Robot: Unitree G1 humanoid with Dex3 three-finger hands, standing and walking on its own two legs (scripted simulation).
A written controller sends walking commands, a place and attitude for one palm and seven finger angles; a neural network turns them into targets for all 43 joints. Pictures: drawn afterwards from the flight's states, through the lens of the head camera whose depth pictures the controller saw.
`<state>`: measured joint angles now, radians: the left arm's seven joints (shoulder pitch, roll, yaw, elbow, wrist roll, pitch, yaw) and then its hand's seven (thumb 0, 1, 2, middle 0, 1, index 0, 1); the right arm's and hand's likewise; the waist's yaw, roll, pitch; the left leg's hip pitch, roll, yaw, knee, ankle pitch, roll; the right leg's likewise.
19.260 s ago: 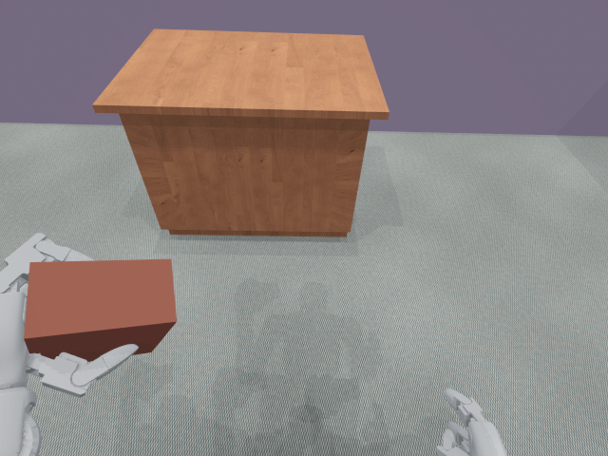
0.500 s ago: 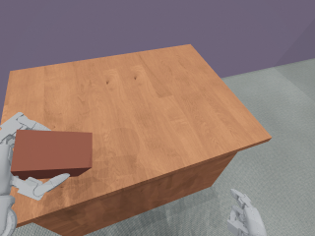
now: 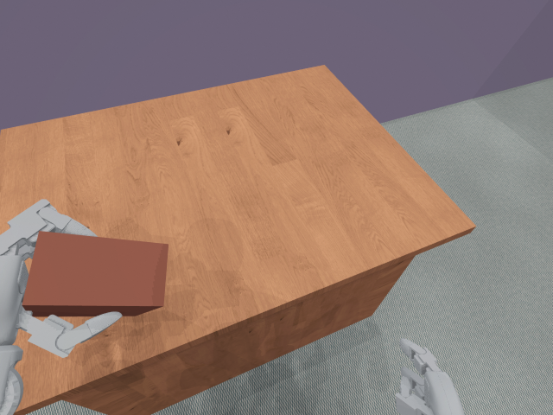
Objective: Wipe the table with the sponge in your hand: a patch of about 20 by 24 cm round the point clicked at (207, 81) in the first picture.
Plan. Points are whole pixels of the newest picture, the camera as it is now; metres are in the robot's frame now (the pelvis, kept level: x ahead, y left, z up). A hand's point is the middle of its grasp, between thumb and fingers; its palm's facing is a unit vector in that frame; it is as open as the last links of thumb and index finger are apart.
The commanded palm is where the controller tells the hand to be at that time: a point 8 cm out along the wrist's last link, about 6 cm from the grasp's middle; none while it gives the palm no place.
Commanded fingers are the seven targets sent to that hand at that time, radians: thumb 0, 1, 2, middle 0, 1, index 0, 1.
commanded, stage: come to a stop and stand still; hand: left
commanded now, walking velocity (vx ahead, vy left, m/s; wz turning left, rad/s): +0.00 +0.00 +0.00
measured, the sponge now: (114, 282) +0.23 +0.20 +0.13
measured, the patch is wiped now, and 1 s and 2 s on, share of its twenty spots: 0.00 0.00 0.00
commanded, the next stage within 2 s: look again from close up in 0.34 s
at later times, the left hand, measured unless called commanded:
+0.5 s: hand (44, 276) +0.22 +0.26 +0.15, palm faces +0.35 -0.85 -0.39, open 10.4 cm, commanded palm +0.16 +0.29 +0.17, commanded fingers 0.00 0.10 1.30 -1.20 -1.60 -1.20 -1.60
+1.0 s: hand (56, 286) +0.21 +0.25 +0.15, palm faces +0.34 -0.85 -0.39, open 10.4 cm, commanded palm +0.15 +0.28 +0.17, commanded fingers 0.00 0.10 1.30 -1.20 -1.60 -1.20 -1.60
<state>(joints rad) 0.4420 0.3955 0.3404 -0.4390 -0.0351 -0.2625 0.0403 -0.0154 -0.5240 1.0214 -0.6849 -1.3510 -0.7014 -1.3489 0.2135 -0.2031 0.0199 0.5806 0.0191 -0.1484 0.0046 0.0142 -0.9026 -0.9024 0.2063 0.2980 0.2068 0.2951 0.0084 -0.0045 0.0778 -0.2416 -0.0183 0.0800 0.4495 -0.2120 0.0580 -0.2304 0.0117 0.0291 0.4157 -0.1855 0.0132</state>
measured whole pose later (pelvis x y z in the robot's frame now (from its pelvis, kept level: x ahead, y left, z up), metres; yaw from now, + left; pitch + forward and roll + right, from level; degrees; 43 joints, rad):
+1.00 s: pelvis +0.00 +0.00 +0.00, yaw +1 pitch -1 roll -1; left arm 0.44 0.38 0.33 -0.43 -0.04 -0.22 0.07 -0.02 -0.52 1.02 -0.69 -1.34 -0.70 -1.34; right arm 0.22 -0.21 0.03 0.57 0.01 -0.13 -0.04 0.01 -0.90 -0.90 0.21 0.30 0.21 0.30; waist 0.01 -0.02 0.04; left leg -0.23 -0.01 0.05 0.45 -0.21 0.05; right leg -0.19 0.02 0.00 0.37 -0.17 0.01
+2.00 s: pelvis +0.00 +0.01 +0.00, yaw +2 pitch -1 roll -2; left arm 0.42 0.37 0.35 -0.44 -0.04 -0.24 0.09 -0.02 -0.53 1.02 -0.69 -1.33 -0.71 -1.33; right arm 0.20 -0.20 0.03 0.58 0.01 -0.15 -0.04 0.01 -0.90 -0.90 0.21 0.30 0.21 0.30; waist 0.04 -0.03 0.05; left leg -0.23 -0.03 0.04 0.44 -0.21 0.06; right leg -0.18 0.00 -0.01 0.37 -0.17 0.02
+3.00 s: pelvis +0.02 -0.07 +0.00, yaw +1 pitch +0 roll -1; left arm 0.48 0.38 0.35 -0.49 -0.09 -0.16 0.09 -0.02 -0.52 1.02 -0.69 -1.33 -0.71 -1.32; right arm 0.21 -0.23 -0.01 0.58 0.02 -0.09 -0.04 0.01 -0.90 -0.90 0.21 0.30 0.21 0.29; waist -0.02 0.01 0.03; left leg -0.27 0.08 0.01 0.53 -0.27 -0.02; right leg -0.22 0.11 -0.04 0.43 -0.22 -0.09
